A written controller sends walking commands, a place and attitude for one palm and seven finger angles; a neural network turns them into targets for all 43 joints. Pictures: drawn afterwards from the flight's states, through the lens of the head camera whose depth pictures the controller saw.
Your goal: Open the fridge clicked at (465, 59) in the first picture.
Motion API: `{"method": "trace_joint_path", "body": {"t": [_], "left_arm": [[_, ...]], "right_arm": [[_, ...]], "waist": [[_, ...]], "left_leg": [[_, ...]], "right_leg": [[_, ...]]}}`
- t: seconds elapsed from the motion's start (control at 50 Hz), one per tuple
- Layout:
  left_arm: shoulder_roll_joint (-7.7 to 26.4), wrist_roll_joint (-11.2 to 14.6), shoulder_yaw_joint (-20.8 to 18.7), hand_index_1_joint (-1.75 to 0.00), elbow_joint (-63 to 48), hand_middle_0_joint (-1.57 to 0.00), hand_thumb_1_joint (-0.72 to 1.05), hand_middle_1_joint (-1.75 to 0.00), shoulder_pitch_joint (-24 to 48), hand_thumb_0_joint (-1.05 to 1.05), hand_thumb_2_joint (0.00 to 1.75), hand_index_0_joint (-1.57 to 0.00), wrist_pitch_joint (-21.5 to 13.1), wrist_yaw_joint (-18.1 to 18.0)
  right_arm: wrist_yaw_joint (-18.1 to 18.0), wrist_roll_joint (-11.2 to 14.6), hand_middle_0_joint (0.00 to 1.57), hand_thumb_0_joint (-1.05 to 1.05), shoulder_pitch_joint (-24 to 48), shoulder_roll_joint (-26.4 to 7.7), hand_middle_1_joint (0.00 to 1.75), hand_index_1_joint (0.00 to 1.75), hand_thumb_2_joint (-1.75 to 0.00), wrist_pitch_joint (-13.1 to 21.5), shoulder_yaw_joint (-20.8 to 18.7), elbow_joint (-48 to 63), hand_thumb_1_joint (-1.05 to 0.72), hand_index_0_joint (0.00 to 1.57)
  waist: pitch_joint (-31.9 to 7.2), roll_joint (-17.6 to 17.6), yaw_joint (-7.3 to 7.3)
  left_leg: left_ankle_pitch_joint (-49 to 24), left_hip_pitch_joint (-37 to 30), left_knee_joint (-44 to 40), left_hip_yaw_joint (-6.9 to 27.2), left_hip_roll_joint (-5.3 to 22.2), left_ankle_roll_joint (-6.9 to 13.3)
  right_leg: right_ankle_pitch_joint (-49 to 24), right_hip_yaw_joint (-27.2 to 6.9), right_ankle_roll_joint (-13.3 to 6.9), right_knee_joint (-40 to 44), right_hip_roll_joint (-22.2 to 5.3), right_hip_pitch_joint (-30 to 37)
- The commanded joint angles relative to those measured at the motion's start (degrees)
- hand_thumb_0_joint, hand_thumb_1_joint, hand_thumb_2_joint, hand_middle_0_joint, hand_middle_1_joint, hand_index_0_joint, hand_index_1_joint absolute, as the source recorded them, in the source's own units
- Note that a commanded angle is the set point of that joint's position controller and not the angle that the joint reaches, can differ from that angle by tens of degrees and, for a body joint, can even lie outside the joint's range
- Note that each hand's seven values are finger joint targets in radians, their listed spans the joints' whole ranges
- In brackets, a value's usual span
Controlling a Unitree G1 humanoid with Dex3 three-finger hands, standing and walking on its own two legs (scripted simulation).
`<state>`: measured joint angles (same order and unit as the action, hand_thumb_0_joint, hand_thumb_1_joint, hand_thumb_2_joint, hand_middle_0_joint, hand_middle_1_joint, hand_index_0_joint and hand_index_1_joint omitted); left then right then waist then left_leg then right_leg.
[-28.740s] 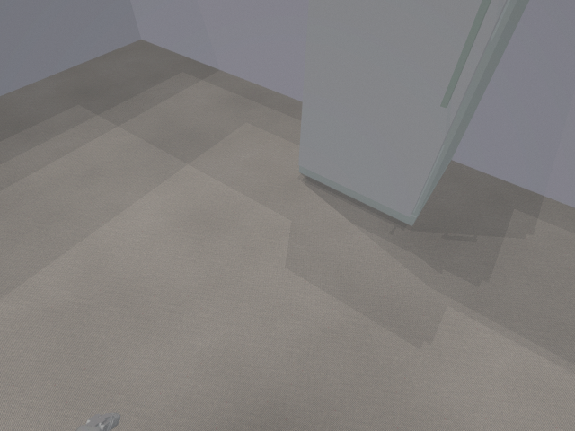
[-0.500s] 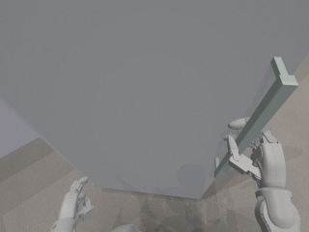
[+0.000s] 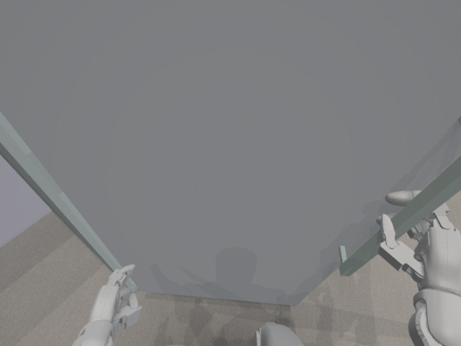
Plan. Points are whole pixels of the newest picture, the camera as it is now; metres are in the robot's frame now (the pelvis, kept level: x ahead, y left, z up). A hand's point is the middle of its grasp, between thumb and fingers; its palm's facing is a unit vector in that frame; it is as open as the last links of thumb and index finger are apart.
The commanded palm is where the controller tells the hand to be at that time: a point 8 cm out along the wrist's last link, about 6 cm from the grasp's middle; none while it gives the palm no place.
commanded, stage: walk backward, drawing the door open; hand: right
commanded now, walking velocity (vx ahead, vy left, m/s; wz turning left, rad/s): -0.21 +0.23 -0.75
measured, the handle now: (388, 219) +0.31 -0.22 +0.09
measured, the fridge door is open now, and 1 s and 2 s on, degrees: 56 76 72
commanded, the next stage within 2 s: stop walking and hold the door back in 0.48 s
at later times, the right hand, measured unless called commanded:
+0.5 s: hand out of the picture +0.12 -0.16 +0.11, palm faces +0.41 +0.89 -0.19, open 5.8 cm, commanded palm +0.07 -0.19 +0.10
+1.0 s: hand out of the picture +0.09 -0.14 +0.11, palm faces +0.61 +0.76 -0.22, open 5.5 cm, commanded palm +0.05 -0.18 +0.09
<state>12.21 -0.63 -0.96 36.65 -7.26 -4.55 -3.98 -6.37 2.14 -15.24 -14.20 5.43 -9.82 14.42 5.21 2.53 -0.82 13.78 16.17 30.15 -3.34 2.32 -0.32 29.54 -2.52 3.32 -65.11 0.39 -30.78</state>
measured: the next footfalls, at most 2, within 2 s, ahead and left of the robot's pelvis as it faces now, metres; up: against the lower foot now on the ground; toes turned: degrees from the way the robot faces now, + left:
right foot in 0.20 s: -0.01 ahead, -0.06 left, +0.00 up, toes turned -13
left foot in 0.62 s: +0.00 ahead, +0.24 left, +0.00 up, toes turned -21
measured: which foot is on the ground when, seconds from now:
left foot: down 0.00-0.20, up 0.22-0.60, down 0.62-1.00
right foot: up 0.00-0.18, down 0.20-0.62, up 0.64-1.00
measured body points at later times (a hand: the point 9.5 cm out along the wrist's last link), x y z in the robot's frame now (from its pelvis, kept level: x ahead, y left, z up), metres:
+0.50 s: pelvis -0.06 +0.08 +0.02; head -0.04 +0.05 +0.47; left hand +0.15 +0.22 -0.07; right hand +0.09 -0.20 +0.12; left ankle -0.01 +0.25 -0.67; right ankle -0.05 -0.05 -0.73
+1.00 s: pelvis -0.14 +0.19 +0.01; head -0.11 +0.20 +0.46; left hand +0.12 +0.37 -0.09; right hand +0.06 -0.18 +0.12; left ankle -0.04 +0.25 -0.73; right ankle -0.23 +0.07 -0.68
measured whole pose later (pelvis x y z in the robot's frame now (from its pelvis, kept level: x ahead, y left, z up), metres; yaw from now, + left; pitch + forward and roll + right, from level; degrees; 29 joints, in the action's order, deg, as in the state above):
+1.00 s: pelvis -0.14 +0.19 +0.01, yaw -29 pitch +0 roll -3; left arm 18.6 0.1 -2.5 39.4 -11.0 -1.9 -4.8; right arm -4.8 2.1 15.9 -14.1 9.6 -7.1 -24.1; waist 2.3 -0.3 -1.0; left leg 6.7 15.8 22.2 -5.7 5.1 0.9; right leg 21.5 0.6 0.8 -49.8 0.4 -21.2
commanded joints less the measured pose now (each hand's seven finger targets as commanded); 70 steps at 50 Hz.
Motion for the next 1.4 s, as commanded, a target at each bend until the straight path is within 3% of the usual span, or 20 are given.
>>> {"method": "trace_joint_path", "body": {"t": [0.0, 0.1, 0.14, 0.18, 0.2, 0.32, 0.54, 0.56, 0.6, 0.62, 0.64, 0.7, 0.82, 1.0, 1.06, 1.1, 1.14, 1.18, 1.22, 1.38], "left_arm": [[2.23, -0.2, -0.96, -0.3, -10.92, -0.2, 0.9, -0.3, 4.59, 0.0, 0.9, -0.2, -2.27, -2.22], [2.55, -1.23, -0.88, -0.3, -12.02, -0.2, 0.9, -0.3, 0.46, 0.0, 0.9, -0.2, -2.36, -2.86], [3.97, -1.02, -1.63, -0.3, -12.43, -0.2, 0.9, -0.3, -1.6, 0.0, 0.9, -0.2, -2.09, -3.11], [6.24, -0.65, -2.02, -0.3, -13.43, -0.2, 0.9, -0.3, -0.66, 0.0, 0.9, -0.2, -3.39, -2.31], [4.2, -1.92, -0.99, -0.3, -10.38, -0.2, 0.9, -0.3, -0.55, 0.0, 0.9, -0.2, -4.82, -1.18], [5.16, -0.26, -1.84, -0.3, -7.51, -0.2, 0.9, -0.3, -1.84, 0.0, 0.9, -0.2, -5.49, -0.14], [4.71, -0.79, -0.81, -0.3, -8.1, -0.2, 0.9, -0.3, 0.99, 0.0, 0.9, -0.2, -6.17, -0.51], [3.92, -0.39, -0.48, -0.3, -8.81, -0.2, 0.9, -0.3, 1.14, 0.0, 0.9, -0.2, -5.58, -0.18], [3.09, -0.32, -0.17, -0.3, -8.71, -0.2, 0.9, -0.3, 2.56, 0.0, 0.9, -0.2, -3.18, -0.77], [4.74, -0.08, -2.35, -0.3, -7.05, -0.2, 0.9, -0.3, 0.96, 0.0, 0.9, -0.2, -3.34, -1.61], [5.18, -0.13, -2.26, -0.3, -6.58, -0.2, 0.9, -0.3, 1.91, 0.0, 0.9, -0.2, -3.26, -1.78], [5.29, 0.49, -0.51, -0.3, -4.62, -0.2, 0.9, -0.3, 2.18, 0.0, 0.9, -0.2, -0.73, -2.61], [8.82, 0.83, -2.18, -0.3, -5.28, -0.2, 0.9, -0.3, 2.98, 0.0, 0.9, -0.2, 0.28, -1.38], [7.41, 0.63, -1.71, -0.3, -5.83, -0.2, 0.9, -0.3, -0.6, 0.0, 0.9, -0.2, -1.11, -1.47], [6.64, 0.53, -1.04, -0.3, -5.59, -0.2, 0.9, -0.3, -3.34, 0.0, 0.9, -0.2, -1.52, -1.68], [8.97, 0.14, -1.98, -0.3, -6.07, -0.2, 0.9, -0.3, -4.39, 0.0, 0.9, -0.2, -2.04, -1.95], [8.6, 1.06, -1.38, -0.3, -6.56, -0.2, 0.9, -0.3, -2.78, 0.0, 0.9, -0.2, -1.83, -1.16], [8.23, 1.61, -0.89, -0.3, -4.02, -0.2, 0.9, -0.3, -3.08, 0.0, 0.9, -0.2, -1.38, -1.37], [8.36, 1.78, -1.19, -0.3, -3.19, -0.2, 0.9, -0.3, -4.72, 0.0, 0.9, -0.2, -0.6, -1.24], [6.79, 1.33, -0.41, -0.3, -4.84, -0.2, 0.9, -0.3, -4.57, 0.0, 0.9, -0.2, -0.66, -1.08]], "right_arm": [[-0.71, -0.14, 0.45, 0.0, 3.78, -9.38, 1.4, 1.4, -0.9, 5.99, -6.35, 16.15, -0.9, 0.45], [-0.66, -0.12, 0.45, 0.0, 1.68, -7.91, 1.4, 1.4, -0.9, 5.74, -4.74, 21.01, -0.9, 0.45], [-0.55, 0.56, 0.45, 0.0, 2.3, -7.55, 1.4, 1.4, -0.9, 5.56, -3.03, 23.8, -0.9, 0.45], [-0.33, 0.76, 0.45, 0.0, 4.2, -8.08, 1.4, 1.4, -0.9, 7.02, -0.87, 26.68, -0.9, 0.45], [0.56, -1.19, 0.45, 0.0, 2.56, -7.66, 1.4, 1.4, -0.9, 7.64, -0.29, 23.8, -0.9, 0.45], [0.0, -1.31, 0.45, 0.0, 4.99, -4.84, 1.4, 1.4, -0.9, 5.28, 2.95, 22.35, -0.9, 0.45], [-1.29, 0.58, 0.45, 0.0, 0.81, -9.21, 1.4, 1.4, -0.9, 4.75, -2.5, 19.89, -0.9, 0.45], [-1.01, 0.64, 0.45, 0.0, 1.22, -8.89, 1.4, 1.4, -0.9, 4.88, -1.8, 20.16, -0.9, 0.45], [-2.15, -0.99, 0.45, 0.0, 12.47, -16.41, 1.4, 1.4, -0.9, 4.25, -7.95, 10.41, -0.9, 0.45], [-2.39, -0.27, 0.45, 0.0, 14.63, -15.87, 1.4, 1.4, -0.9, 3.6, -10.23, 2.21, -0.9, 0.45], [-2.08, -0.42, 0.45, 0.0, 18.86, -11.36, 1.4, 1.4, -0.9, 2.76, -4.33, 0.31, -0.9, 0.45], [-2.39, -0.13, 0.45, 0.0, 27.2, -15.92, 1.4, 1.4, -0.9, 4.73, -8.79, -13.44, -0.9, 0.45], [-0.92, 1.52, 0.45, 0.0, 45.13, -15.72, 1.4, 1.4, -0.9, 8.02, -6.1, -21.74, -0.9, 0.45], [-0.94, -0.34, 0.45, 0.0, 56.88, -16.83, 1.4, 1.4, -0.9, 9.31, -6.73, -24.05, -0.9, 0.45], [-0.76, -0.6, 0.45, 0.0, 59.35, -13.46, 1.4, 1.4, -0.9, 8.96, -3.56, -23.95, -0.9, 0.45], [0.27, -0.48, 0.45, 0.0, 61.21, -11.38, 1.4, 1.4, -0.9, 10.0, -1.36, -22.83, -0.9, 0.45], [0.68, 0.42, 0.45, 0.0, 66.37, -8.13, 1.4, 1.4, -0.9, 10.24, 2.78, -22.56, -0.9, 0.45], [0.45, -1.53, 0.45, 0.0, 67.26, -13.85, 1.4, 1.4, -0.9, 8.77, -0.68, -29.4, -0.9, 0.45], [1.95, -1.21, 0.45, 0.0, 66.26, -9.24, 1.4, 1.4, -0.9, 7.67, 3.06, -28.78, -0.9, 0.45], [3.99, -0.6, 0.45, 0.0, 59.42, -7.9, 1.4, 1.4, -0.9, 6.6, 5.38, -21.12, -0.9, 0.45]], "waist": [[-13.82, -13.14, 1.65], [-16.11, -11.9, 1.3], [-17.14, -3.83, -0.9], [-16.14, 18.5, 0.41], [-16.33, 14.01, 0.08], [-14.67, 11.84, 0.42], [-13.86, 9.61, 1.56], [-13.34, 4.77, 1.38], [-12.86, -13.11, 1.61], [-14.75, -20.62, 1.55], [-14.48, -18.73, 1.35], [-14.42, -9.54, 0.01], [-10.46, -13.38, 1.73], [-19.12, -14.41, 2.98], [-22.73, -12.25, 0.65], [-20.32, 0.56, -0.3], [-14.96, 15.01, -0.38], [-11.29, 5.39, 0.47], [-12.61, 3.73, 0.49], [-16.72, 8.77, -0.4]], "left_leg": [[-31.28, -10.9, -7.66, 3.91, 15.6, 9.87], [-27.6, -10.68, -5.67, 1.42, 14.7, 9.21], [-21.86, -6.78, 2.33, -1.87, 10.26, 5.38], [18.95, 17.5, 26.67, -2.25, -1.88, -3.37], [19.27, 17.88, 34.13, 5.92, -1.15, -2.22], [7.34, 12.63, 26.5, 2.67, -3.28, -3.56], [-2.36, -9.09, -10.43, 1.8, -5.6, -3.4], [-5.23, -10.61, -15.76, 2.29, -3.98, -3.04], [-14.4, -6.03, -18.0, 18.74, 15.01, 3.4], [-13.44, -3.77, -18.02, 24.21, 19.19, 3.11], [-16.1, -4.57, -16.56, 26.16, 19.13, 1.93], [-18.42, -10.42, -9.48, 11.89, 14.83, 2.46], [5.75, -10.99, -18.35, 15.72, 15.51, -1.3], [15.95, -16.96, -19.54, 15.1, 16.34, 7.98], [17.12, -11.36, -14.72, 9.41, 10.68, 5.89], [15.45, 0.64, -2.53, 4.23, 3.19, 1.57], [17.61, 19.96, 20.29, -0.22, -3.54, -0.58], [8.78, 21.51, 27.31, 5.35, 0.63, -0.29], [6.01, 20.75, 24.97, 2.38, 0.44, -0.73], [1.0, 10.39, 8.8, -1.76, -1.99, -0.9]], "right_leg": [[2.81, 4.53, -0.24, 1.68, -0.86, 2.43], [-2.82, 8.35, -1.71, 26.94, -1.38, 11.13], [-16.13, 7.77, -1.56, 42.76, -1.11, 22.11], [-67.3, -26.15, -13.78, 49.02, -26.25, 36.94], [-61.36, -32.69, -13.23, 49.97, -28.2, 34.41], [-48.95, -8.23, -8.87, 46.0, -14.05, 30.49], [-24.85, -11.98, -7.37, 43.93, -9.48, 16.64], [-19.56, -9.89, -5.19, 41.36, -5.54, 14.3], [-0.29, 2.0, -0.92, 17.34, 3.19, 4.63], [1.11, -1.62, -1.23, 3.14, 3.92, 2.26], [1.1, -4.55, -1.5, -0.92, 3.87, 0.85], [-9.83, -2.52, -0.75, -4.6, 0.86, -2.82], [-11.37, 0.02, -1.75, 4.07, 0.57, -2.9], [-4.36, 7.52, -3.66, 27.18, -0.16, 5.91], [-9.21, 11.34, -4.48, 41.83, 1.98, 20.8], [-4.46, 0.36, -7.29, 51.67, -6.36, 30.93], [-2.81, -28.69, -16.29, 57.51, -26.03, 34.29], [-8.22, -21.47, -16.38, 53.98, -24.35, 29.7], [-27.05, -9.57, -14.57, 48.72, -19.79, 33.91], [-49.37, -1.49, -10.87, 42.64, -16.57, 36.08]]}}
